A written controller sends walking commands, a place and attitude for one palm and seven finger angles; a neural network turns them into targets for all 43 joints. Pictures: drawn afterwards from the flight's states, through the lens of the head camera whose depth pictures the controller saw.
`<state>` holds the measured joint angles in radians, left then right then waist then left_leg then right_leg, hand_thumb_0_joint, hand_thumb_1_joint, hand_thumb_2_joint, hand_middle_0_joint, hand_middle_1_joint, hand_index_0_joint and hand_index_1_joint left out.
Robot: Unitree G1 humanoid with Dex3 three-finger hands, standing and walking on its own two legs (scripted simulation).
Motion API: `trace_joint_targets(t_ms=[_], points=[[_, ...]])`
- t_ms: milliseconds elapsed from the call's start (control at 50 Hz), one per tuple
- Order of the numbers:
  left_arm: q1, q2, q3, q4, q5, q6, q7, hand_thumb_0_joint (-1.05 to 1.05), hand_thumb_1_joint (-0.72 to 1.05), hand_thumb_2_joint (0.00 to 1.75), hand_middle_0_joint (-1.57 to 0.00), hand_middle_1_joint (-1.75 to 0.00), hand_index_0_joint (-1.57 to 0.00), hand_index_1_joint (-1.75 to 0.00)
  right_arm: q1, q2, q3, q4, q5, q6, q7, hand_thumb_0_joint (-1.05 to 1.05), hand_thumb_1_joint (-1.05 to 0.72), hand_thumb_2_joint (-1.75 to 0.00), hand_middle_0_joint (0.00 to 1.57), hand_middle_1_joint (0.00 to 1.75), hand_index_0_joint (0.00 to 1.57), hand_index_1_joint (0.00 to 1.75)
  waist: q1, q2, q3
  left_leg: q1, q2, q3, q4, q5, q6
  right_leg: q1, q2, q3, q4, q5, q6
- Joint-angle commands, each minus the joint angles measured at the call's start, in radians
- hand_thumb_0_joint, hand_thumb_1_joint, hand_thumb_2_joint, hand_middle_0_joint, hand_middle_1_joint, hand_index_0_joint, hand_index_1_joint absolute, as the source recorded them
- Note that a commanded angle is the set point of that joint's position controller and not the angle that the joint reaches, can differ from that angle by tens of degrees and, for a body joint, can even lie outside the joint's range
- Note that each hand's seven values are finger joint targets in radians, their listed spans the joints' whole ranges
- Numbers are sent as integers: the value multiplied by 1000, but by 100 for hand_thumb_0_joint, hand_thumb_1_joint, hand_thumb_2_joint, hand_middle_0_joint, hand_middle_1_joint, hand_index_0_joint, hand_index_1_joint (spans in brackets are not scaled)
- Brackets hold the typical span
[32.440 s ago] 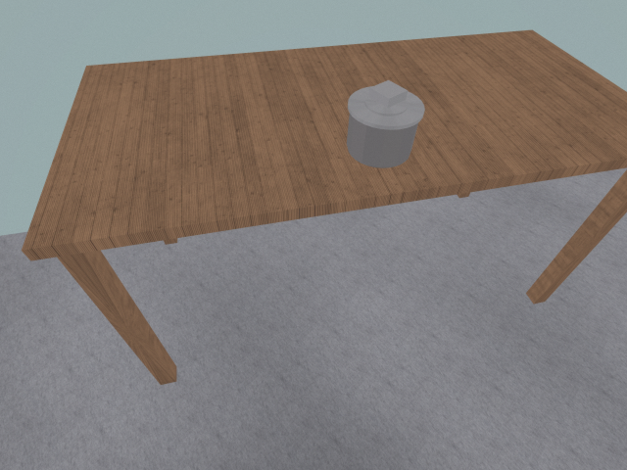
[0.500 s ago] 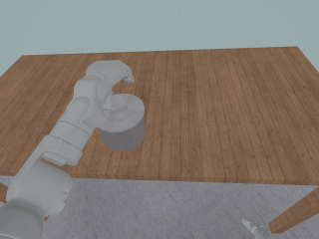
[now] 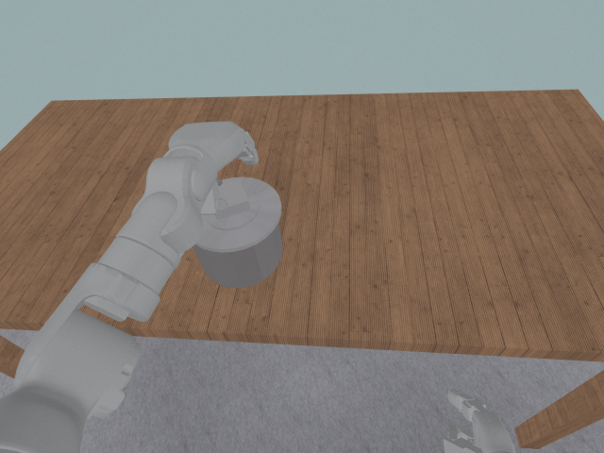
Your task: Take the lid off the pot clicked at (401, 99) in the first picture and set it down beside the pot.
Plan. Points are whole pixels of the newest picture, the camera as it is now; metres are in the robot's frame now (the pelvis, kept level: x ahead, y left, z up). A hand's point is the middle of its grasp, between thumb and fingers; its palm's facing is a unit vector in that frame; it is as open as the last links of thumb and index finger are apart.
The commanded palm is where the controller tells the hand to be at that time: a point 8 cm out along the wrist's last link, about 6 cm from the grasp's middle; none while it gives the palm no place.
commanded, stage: move the open hand above the knob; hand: left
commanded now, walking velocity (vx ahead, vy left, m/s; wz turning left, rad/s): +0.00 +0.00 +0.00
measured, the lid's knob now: (228, 199) +0.46 +0.13 +0.09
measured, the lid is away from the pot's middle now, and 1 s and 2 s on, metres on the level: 0.01 0.01 0.01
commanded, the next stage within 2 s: lower the open fingers around the knob in 1.86 s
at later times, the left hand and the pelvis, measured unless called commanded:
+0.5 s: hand (224, 180) +0.43 +0.12 +0.15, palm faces -0.21 -0.02 -0.98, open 10.2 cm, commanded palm +0.41 +0.12 +0.22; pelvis +0.00 +0.00 +0.00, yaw +0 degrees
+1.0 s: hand (225, 181) +0.42 +0.11 +0.16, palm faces -0.21 -0.02 -0.98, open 10.2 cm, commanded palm +0.40 +0.12 +0.22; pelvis -0.01 -0.01 +0.00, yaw +0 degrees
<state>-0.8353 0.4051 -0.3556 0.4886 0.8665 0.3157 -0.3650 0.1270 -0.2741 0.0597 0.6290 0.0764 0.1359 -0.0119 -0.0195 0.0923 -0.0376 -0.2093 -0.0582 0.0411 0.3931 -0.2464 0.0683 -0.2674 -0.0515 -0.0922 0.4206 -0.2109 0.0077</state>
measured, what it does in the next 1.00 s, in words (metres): stands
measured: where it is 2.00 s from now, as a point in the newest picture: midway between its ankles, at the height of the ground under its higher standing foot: outside the picture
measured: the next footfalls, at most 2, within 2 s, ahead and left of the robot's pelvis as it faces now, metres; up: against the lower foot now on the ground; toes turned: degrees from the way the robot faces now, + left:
none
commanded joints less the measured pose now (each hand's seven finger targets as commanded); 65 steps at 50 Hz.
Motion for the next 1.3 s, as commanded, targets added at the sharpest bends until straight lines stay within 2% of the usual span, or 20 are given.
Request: trace_joint_targets(t_ms=[0,40,80,140,160,260,320,460,520,540,660,740,780,840,940,960,1040,1140,1220,1280], points=[[-542,184,116,-149,32,6,50,0,-28,134,-80,-8,-80,-8,-91,-90,-33,-132,-1,-49,-5,0,-90,-90,20,30,20,30,-10,-117,-369,97,40,-83,-14,400,-10,178,25,48,15,355,-52],[-490,113,68,-132,11,12,45,0,-28,134,-80,-8,-80,-8,-100,-98,-41,-134,1,-42,5,0,-90,-90,20,30,20,30,-20,-106,-341,110,41,-91,-4,419,-13,137,25,39,12,339,-55],[-480,113,66,-145,23,16,37,0,-28,134,-80,-8,-80,-8,-108,-90,-37,-145,1,-41,13,0,-90,-90,20,30,20,30,-10,-109,-354,111,43,-92,-2,427,-15,144,27,40,18,339,-54],[-488,211,146,-139,17,12,43,0,-28,134,-80,-8,-80,-8,-99,-113,-36,-135,0,-32,7,0,-90,-90,20,30,20,30,-9,-121,-353,85,39,-87,-7,383,-14,170,24,42,14,341,-56],[-551,209,130,-201,36,7,43,0,-28,134,-80,-8,-80,-8,-100,-94,-30,-146,-2,-35,6,0,-90,-90,20,30,20,30,-5,-117,-407,101,38,-88,-14,422,-12,202,26,49,21,357,-53],[-550,196,125,-177,33,6,53,0,-28,134,-80,-8,-80,-8,-94,-90,-33,-139,-3,-42,4,0,-90,-90,20,30,20,30,-9,-119,-404,113,43,-91,-11,437,-12,190,29,48,19,351,-52],[-511,141,88,-81,29,22,51,0,-28,134,-80,-8,-80,-8,-93,-95,-28,-123,3,-36,3,0,-90,-90,20,30,20,30,-12,-124,-304,69,44,-84,-25,354,-20,136,28,34,10,304,-55],[-554,183,115,-220,36,7,54,0,-28,134,-80,-8,-80,-8,-94,-90,-37,-147,-4,-41,11,0,-90,-90,20,30,20,30,-4,-108,-436,120,43,-93,-14,436,-13,208,27,50,20,350,-51],[-527,178,119,-116,38,19,60,0,-28,134,-80,-8,-80,-8,-89,-92,-32,-128,-1,-42,3,0,-90,-90,20,30,20,30,-5,-143,-340,75,43,-85,-25,355,-13,174,29,42,10,317,-55],[-498,220,162,-93,22,18,69,0,-28,134,-80,-8,-80,-8,-82,-111,-38,-119,1,-38,3,0,-90,-90,20,30,20,30,-7,-153,-320,63,45,-87,-27,330,-13,165,29,38,4,297,-56],[-503,149,94,-181,31,17,59,0,-28,134,-80,-8,-80,-8,-104,-88,-37,-151,-1,-44,9,0,-90,-90,20,30,20,30,0,-107,-395,104,43,-86,-18,398,-10,198,27,51,17,329,-52],[-510,205,138,-123,27,26,61,0,-28,134,-80,-8,-80,-8,-102,-108,-39,-132,3,-37,3,0,-90,-90,20,30,20,30,-9,-140,-318,56,40,-82,-26,297,-10,172,27,44,4,284,-55],[-549,208,135,-161,37,18,60,0,-28,134,-80,-8,-80,-8,-113,-94,-32,-145,1,-44,-1,0,-90,-90,20,30,20,30,1,-130,-353,56,37,-82,-33,284,-8,198,25,52,8,280,-55],[-536,147,88,-151,20,19,55,0,-28,134,-80,-8,-80,-8,-109,-99,-39,-137,2,-40,0,0,-90,-90,20,30,20,30,-17,-123,-343,79,39,-84,-21,310,-9,166,25,44,5,292,-55],[-535,207,141,-157,21,11,56,0,-28,134,-80,-8,-80,-8,-105,-104,-40,-137,-1,-43,-4,0,-90,-90,20,30,20,30,-7,-114,-362,78,35,-82,-19,303,-7,191,22,53,8,300,-56],[-538,182,113,-160,32,8,53,0,-28,134,-80,-8,-80,-8,-109,-89,-32,-146,0,-46,-4,0,-90,-90,20,30,20,30,-3,-122,-385,75,33,-77,-26,318,-7,214,24,56,12,307,-51],[-468,203,144,-138,23,10,56,0,-28,134,-80,-8,-80,-8,-111,-105,-37,-141,2,-40,1,0,-90,-90,20,30,20,30,-1,-130,-355,63,38,-75,-15,336,-9,212,21,54,11,342,-54],[-479,161,104,-191,19,18,50,0,-28,134,-80,-8,-80,-8,-135,-100,-39,-153,4,-33,6,0,-90,-90,20,30,20,30,-6,-130,-346,72,38,-77,-14,335,-7,197,22,52,8,337,-53],[-504,224,148,-222,33,15,53,0,-28,134,-80,-8,-80,-8,-132,-90,-28,-157,2,-41,-1,0,-90,-90,20,30,20,30,11,-116,-375,63,35,-75,-21,341,-7,241,19,62,15,359,-52],[-457,210,142,-124,37,22,56,0,-28,134,-80,-8,-80,-8,-125,-95,-27,-140,5,-38,-4,0,-90,-90,20,30,20,30,2,-153,-308,36,41,-70,-23,303,-10,203,25,54,5,321,-50]])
